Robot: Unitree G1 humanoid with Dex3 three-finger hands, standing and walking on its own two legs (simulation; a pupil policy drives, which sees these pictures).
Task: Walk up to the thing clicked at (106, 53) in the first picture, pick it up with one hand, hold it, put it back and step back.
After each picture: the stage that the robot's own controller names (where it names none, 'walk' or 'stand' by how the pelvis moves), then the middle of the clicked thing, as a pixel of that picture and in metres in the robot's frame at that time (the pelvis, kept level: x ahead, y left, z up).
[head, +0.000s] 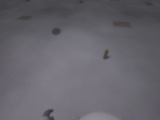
stand; (105, 54) +1.36 -0.27 -0.66
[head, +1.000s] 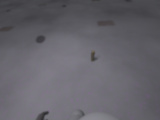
walk; (92, 56) +1.26 +0.08 -0.63
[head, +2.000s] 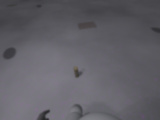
walk; (76, 72) +0.77 +0.30 -0.65
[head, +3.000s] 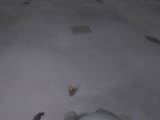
walk; (70, 90) +0.46 +0.22 -0.64
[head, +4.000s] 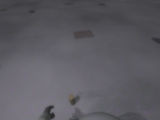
stand; (72, 100) +0.36 +0.25 -0.65
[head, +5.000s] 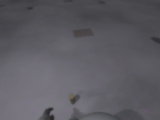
stand; (72, 99) +0.36 +0.23 -0.66
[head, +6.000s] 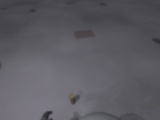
stand; (72, 99) +0.38 +0.24 -0.66
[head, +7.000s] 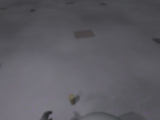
stand; (72, 99) +0.37 +0.24 -0.66
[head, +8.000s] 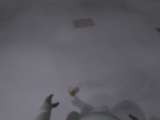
go down; (71, 91) +0.38 +0.23 -0.64
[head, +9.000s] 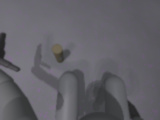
go down; (59, 55) +0.46 +0.26 -0.22
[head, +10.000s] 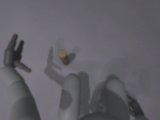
close in; (64, 58) +0.46 +0.25 -0.26
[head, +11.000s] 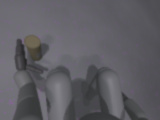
close in; (35, 50) +0.45 +0.30 -0.16
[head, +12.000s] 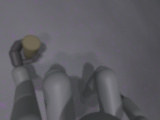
lift; (30, 50) +0.43 +0.29 -0.16
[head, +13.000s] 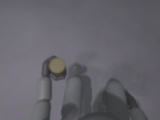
lift; (60, 70) +0.32 +0.23 -0.02
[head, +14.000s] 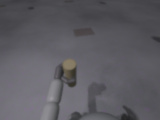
hold; (70, 75) +0.32 +0.15 +0.07
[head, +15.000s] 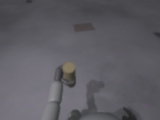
hold; (70, 76) +0.32 +0.16 +0.03
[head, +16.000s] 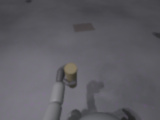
crouch; (71, 77) +0.32 +0.15 +0.02
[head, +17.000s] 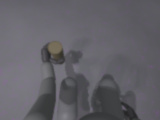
crouch; (58, 55) +0.45 +0.21 -0.06
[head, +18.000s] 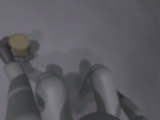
lower; (23, 51) +0.44 +0.28 -0.17
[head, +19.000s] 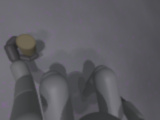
lower; (29, 50) +0.43 +0.29 -0.17
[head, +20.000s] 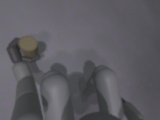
lower; (31, 51) +0.43 +0.28 -0.17
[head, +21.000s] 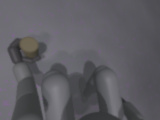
lower; (31, 52) +0.42 +0.28 -0.17
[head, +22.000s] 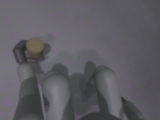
draw back; (36, 53) +0.43 +0.26 -0.17
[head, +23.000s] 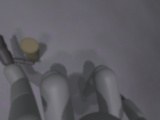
withdraw; (32, 52) +0.43 +0.27 -0.17
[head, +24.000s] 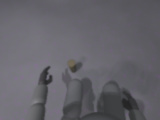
walk; (72, 67) +0.45 +0.20 -0.35
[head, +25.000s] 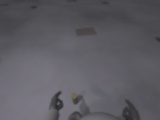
stand; (74, 99) +0.37 +0.18 -0.60
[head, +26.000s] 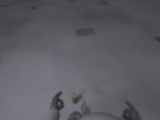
stand; (74, 98) +0.38 +0.19 -0.60
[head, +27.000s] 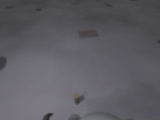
stand; (76, 99) +0.39 +0.18 -0.65
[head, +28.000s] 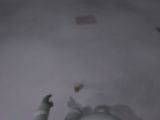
walk; (76, 87) +0.43 +0.15 -0.64
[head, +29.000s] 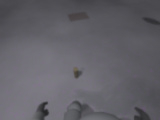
walk; (76, 73) +0.64 +0.23 -0.62
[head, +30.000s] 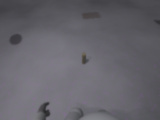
stand; (83, 58) +0.98 +0.19 -0.63
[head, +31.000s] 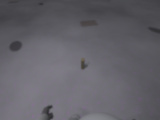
stand; (82, 64) +0.98 +0.19 -0.65
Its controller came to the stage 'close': yes
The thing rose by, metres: 0.68
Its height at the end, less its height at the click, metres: +0.00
